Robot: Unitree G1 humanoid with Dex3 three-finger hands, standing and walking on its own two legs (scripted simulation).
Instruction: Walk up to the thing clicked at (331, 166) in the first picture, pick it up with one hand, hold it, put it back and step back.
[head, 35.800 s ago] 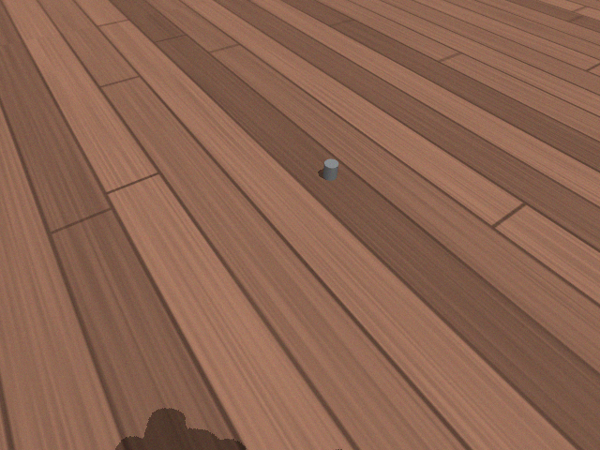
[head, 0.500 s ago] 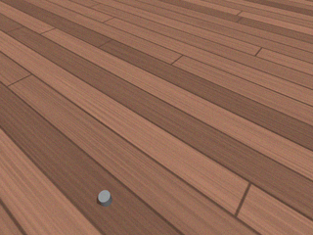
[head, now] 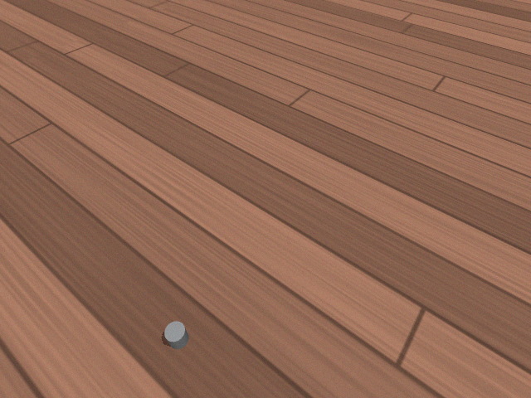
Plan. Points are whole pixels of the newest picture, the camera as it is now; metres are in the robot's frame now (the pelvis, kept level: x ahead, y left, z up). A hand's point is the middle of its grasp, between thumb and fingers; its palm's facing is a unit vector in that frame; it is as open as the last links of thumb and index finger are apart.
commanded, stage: step back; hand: left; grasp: from above
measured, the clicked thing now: (176, 335) +0.45 +0.32 -0.74
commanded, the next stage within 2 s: none
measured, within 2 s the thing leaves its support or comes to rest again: neither
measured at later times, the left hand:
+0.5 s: hand out of the picture +0.07 +0.32 -0.18, palm faces -0.03 -0.94 -0.35, open 7.4 cm
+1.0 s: hand out of the picture -0.05 +0.33 -0.16, palm faces -0.02 -0.91 -0.41, open 7.4 cm
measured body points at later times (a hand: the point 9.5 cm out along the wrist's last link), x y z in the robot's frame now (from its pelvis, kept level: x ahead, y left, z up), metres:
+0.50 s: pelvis -0.07 +0.06 -0.01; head +0.02 +0.09 +0.42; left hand +0.08 +0.37 -0.15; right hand +0.00 -0.25 -0.13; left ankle -0.04 +0.15 -0.75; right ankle -0.11 -0.09 -0.67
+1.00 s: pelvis -0.18 +0.07 -0.02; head -0.11 +0.06 +0.42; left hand -0.05 +0.38 -0.13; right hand -0.09 -0.26 -0.14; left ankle -0.23 +0.19 -0.71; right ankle -0.12 -0.07 -0.75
